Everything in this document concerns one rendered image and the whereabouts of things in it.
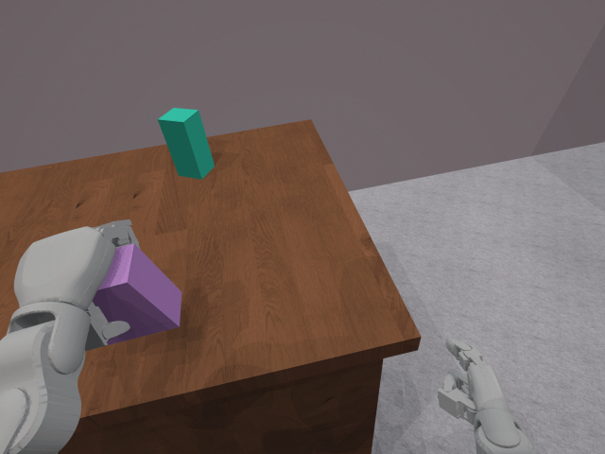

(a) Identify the left robot forearm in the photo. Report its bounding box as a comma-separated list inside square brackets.
[0, 302, 91, 454]

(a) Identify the robot left hand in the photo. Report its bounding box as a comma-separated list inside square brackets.
[14, 219, 141, 351]

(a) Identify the table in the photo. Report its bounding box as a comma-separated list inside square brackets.
[0, 119, 421, 454]

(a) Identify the sponge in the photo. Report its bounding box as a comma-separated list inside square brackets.
[93, 243, 182, 345]

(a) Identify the right robot forearm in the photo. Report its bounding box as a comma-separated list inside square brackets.
[474, 409, 532, 454]

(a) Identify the robot right hand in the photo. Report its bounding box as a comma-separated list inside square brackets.
[438, 338, 510, 425]

